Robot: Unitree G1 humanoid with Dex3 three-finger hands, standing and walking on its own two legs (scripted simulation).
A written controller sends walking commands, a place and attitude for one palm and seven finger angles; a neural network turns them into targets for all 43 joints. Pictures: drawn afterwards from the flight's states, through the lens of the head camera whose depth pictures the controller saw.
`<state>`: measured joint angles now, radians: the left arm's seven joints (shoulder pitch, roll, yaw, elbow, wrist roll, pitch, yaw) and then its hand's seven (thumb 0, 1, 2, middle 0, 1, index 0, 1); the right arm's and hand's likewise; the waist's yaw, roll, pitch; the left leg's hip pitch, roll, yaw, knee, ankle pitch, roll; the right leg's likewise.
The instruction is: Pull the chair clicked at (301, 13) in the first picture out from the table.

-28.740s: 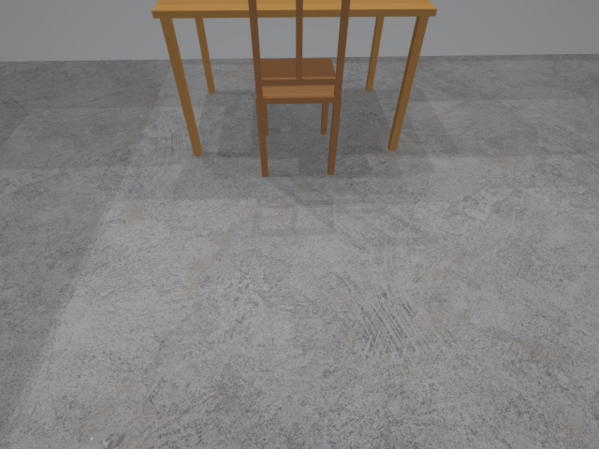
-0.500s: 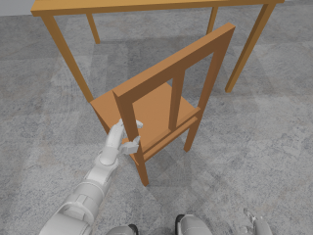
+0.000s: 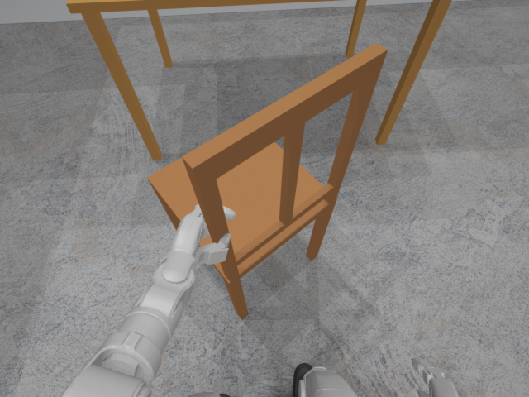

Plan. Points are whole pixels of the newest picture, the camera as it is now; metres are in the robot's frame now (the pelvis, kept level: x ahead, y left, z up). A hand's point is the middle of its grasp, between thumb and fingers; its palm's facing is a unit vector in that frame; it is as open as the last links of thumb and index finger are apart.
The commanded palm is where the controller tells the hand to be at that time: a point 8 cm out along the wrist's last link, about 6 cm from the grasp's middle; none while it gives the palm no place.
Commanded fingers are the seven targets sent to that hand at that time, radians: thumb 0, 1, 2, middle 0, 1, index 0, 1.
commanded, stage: step backward, pulling the chair out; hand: left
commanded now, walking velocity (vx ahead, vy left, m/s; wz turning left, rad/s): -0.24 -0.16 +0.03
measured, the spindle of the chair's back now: (289, 181) +0.50 -0.04 -0.07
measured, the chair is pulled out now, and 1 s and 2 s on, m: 0.51 0.62 0.62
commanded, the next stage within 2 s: stop walking, hand still on the chair in 0.38 s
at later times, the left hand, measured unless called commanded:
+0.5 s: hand (214, 300) +0.26 +0.09 -0.05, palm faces -0.12 -0.96 -0.24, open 6.3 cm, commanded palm +0.25 +0.13 -0.03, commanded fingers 0.00 0.90 0.90 -0.50 -1.45 -0.50 -1.45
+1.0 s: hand (213, 316) +0.23 +0.09 -0.05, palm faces -0.10 -0.96 -0.24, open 6.3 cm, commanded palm +0.22 +0.14 -0.03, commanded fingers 0.00 0.90 0.90 -0.50 -1.45 -0.50 -1.45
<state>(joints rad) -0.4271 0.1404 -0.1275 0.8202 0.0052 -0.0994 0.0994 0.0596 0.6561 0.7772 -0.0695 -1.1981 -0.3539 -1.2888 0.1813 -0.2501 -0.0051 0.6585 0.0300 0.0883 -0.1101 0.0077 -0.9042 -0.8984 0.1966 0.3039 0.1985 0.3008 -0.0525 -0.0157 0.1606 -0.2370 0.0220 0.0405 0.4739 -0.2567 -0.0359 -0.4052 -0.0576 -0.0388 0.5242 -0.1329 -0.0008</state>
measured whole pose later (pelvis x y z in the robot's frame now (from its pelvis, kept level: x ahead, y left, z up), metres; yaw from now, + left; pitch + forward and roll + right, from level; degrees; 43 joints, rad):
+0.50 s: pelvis -0.08 -0.01 +0.00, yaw +1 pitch +0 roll +2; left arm -0.42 0.13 -0.12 0.90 -0.01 -0.09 0.09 0.08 0.65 0.79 -0.07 -1.19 -0.37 -1.30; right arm 0.24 -0.25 0.01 0.67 0.04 0.08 -0.12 0.01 -0.90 -0.90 0.20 0.30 0.20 0.30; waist -0.04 -0.01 0.11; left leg -0.22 0.01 0.06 0.52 -0.30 -0.02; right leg -0.41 -0.06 -0.05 0.53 -0.14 -0.01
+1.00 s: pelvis -0.05 -0.02 +0.01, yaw +0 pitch +0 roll +1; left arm -0.17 0.12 -0.11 0.70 0.01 -0.06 0.10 0.10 0.63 0.80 -0.09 -1.20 -0.40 -1.32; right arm 0.23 -0.25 0.01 0.68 0.05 0.03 -0.12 0.01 -0.90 -0.90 0.20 0.30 0.20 0.30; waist -0.03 0.04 0.07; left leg -0.12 0.05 0.05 0.42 -0.29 -0.04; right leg -0.30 -0.01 -0.05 0.41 -0.10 -0.03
